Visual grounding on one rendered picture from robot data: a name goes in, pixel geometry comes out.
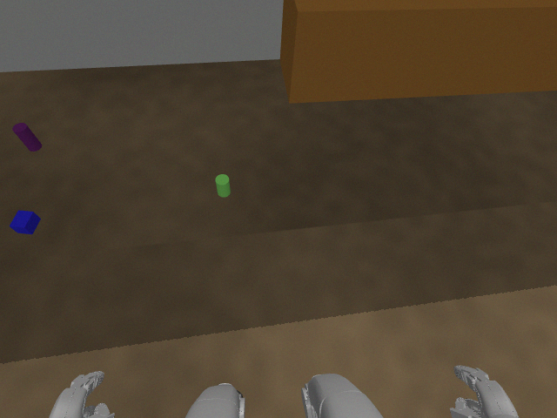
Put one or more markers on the left robot hand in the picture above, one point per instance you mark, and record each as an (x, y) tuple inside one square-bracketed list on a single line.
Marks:
[(71, 402)]

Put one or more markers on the right robot hand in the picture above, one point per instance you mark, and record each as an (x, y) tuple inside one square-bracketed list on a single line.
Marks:
[(492, 399)]

